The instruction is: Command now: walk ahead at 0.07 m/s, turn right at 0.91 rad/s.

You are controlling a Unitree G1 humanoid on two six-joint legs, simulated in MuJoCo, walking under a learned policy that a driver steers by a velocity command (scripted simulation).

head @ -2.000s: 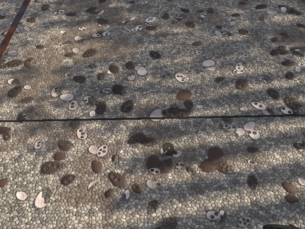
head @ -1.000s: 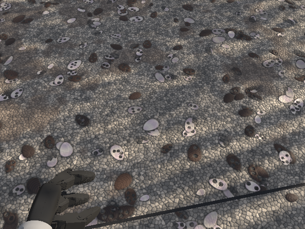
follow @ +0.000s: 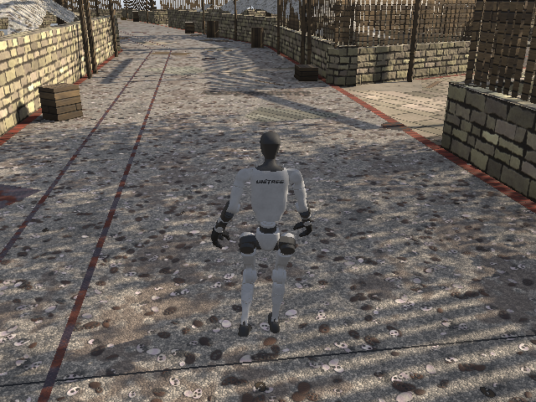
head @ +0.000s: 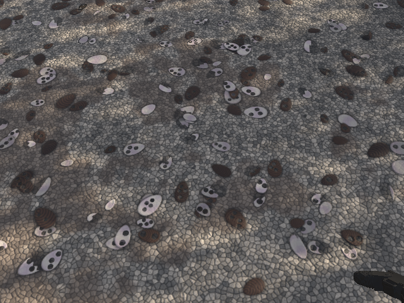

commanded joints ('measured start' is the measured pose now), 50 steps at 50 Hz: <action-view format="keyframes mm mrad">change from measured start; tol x32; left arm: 1 -68 139 37 -142 -7 -2 37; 50 167 93 -11 57 54 -89 26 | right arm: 1 19 -137 -44 -60 -11 1 -7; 50 19 -130 -53 -174 -42 48 118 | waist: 1 -81 -6 -211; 50 28 -102 59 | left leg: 1 -143 32 -98 -126 94 0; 20 274 210 -254 -937 663 79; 23 86 209 -376 -982 331 174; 33 426 177 -552 -910 413 207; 37 -212 -36 -324 -685 -160 67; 50 -537 104 23 -83 410 23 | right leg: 1 265 -250 493 -270 95 -122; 17 274 -205 506 -92 248 -60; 21 234 -4 223 43 -349 131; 31 4 3 146 119 -388 180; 37 699 -236 250 -312 -225 70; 39 561 -509 602 -395 -528 -45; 50 450 -337 20 -487 -212 49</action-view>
